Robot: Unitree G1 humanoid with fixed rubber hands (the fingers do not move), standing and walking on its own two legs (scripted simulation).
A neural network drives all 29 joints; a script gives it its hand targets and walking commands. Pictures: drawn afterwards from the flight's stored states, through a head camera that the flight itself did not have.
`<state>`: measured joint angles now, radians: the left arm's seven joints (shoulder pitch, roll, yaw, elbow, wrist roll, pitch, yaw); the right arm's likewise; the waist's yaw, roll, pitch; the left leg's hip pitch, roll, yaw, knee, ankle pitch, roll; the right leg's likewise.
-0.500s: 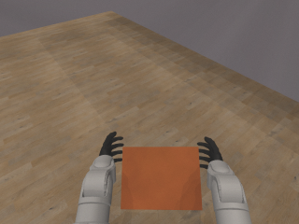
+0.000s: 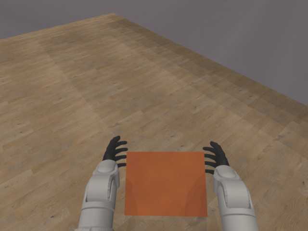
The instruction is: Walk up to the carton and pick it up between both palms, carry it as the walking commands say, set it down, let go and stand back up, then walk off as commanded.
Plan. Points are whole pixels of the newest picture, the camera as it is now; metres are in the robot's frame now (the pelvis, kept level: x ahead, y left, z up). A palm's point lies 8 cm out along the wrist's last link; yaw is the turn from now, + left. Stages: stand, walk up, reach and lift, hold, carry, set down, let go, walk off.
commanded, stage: carry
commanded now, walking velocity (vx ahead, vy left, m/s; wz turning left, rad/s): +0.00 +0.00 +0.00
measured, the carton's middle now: (165, 178) +0.30 +0.00 -0.07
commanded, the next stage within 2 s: none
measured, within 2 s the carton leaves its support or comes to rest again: neither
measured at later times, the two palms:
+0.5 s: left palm (83, 148) +0.28 +0.20 +0.11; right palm (199, 142) +0.31 -0.08 +0.10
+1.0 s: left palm (53, 109) +0.45 +0.35 +0.08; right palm (140, 92) +0.54 +0.09 +0.07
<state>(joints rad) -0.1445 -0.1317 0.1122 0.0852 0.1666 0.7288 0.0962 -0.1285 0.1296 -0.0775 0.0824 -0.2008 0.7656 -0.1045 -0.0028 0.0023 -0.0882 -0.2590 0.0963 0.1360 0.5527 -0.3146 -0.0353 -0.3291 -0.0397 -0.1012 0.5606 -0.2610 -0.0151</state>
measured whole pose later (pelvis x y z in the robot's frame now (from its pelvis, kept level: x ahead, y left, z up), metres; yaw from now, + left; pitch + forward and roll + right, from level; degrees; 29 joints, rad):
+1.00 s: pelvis +0.25 +0.13 -0.01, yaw +21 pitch +4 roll +2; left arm -0.11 -0.13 0.05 -0.49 0.06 1.22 0.24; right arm -0.13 0.13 0.03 -0.46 -0.09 1.27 -0.26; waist -0.03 -0.01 -0.01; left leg -0.41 -0.06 0.19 0.53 -0.20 0.12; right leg -0.42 -0.11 -0.04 1.26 -0.44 0.08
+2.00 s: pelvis +0.70 +0.45 +0.01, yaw +56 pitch +3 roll +2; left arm -0.09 -0.13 0.04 -0.50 0.07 1.18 0.22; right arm -0.10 0.13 0.03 -0.49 -0.08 1.24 -0.26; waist -0.04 -0.02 0.05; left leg -0.22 -0.10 0.11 0.38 -0.22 0.11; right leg -0.55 -0.13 -0.04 0.84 -0.33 0.08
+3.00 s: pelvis +0.96 +1.00 +0.00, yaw +93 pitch +3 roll +0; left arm -0.09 -0.13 0.02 -0.52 0.05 1.18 0.23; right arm -0.09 0.13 0.03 -0.54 -0.11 1.24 -0.24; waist -0.02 0.04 -0.03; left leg -0.17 -0.05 -0.05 0.54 -0.38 0.06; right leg -0.39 -0.08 -0.15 0.47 -0.10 0.03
